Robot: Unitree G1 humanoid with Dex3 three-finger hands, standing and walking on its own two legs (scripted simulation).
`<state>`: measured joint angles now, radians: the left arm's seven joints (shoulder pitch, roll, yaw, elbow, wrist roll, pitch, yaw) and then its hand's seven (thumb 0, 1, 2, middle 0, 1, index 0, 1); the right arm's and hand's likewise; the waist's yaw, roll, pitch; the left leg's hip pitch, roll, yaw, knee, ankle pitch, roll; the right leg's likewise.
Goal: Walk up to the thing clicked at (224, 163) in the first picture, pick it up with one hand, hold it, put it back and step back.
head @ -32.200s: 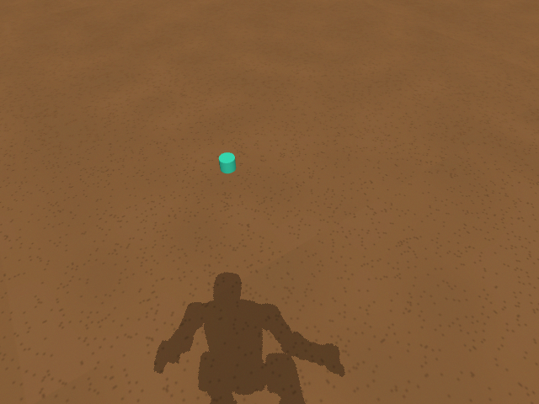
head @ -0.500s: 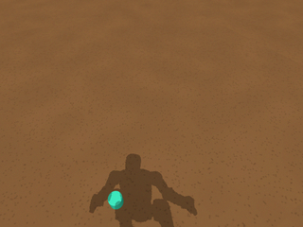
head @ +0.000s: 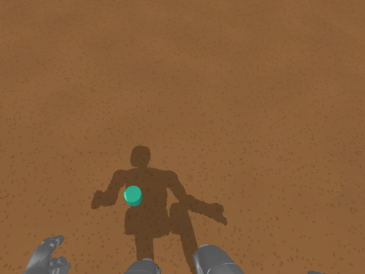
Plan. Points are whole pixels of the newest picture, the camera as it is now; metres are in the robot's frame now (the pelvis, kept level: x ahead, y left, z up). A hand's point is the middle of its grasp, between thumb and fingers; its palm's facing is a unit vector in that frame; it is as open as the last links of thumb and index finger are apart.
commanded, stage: step back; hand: left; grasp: from above
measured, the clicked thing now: (133, 196) +0.49 +0.22 -0.72
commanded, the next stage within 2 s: none
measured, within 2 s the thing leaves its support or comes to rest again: neither
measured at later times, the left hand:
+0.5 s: hand out of the picture +0.00 +0.25 -0.13, palm faces -0.01 -0.91 -0.41, open 7.4 cm
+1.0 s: hand out of the picture -0.20 +0.23 -0.15, palm faces -0.07 -0.91 -0.41, open 7.4 cm
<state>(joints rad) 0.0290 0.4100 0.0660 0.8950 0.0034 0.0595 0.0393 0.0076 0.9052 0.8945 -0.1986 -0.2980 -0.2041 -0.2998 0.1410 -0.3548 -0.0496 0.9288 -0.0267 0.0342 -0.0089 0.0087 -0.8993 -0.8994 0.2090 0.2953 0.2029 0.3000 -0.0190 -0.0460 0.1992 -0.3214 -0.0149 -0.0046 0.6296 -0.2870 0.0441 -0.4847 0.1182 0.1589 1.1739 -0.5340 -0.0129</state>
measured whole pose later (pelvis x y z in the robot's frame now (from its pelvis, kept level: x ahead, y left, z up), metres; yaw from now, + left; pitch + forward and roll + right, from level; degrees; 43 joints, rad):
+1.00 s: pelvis -0.29 -0.03 -0.01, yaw -4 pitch -2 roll -1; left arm 0.20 0.36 0.08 0.86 0.03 0.04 0.00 0.01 0.90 0.89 -0.20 -0.30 -0.21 -0.30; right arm 0.08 -0.41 -0.05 0.81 -0.01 0.05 -0.02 0.01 -0.90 -0.90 0.21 0.30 0.20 0.30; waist 0.01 0.06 0.18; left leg -0.49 0.04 -0.07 0.77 -0.34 -0.01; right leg -0.24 0.05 0.03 0.69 -0.41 -0.01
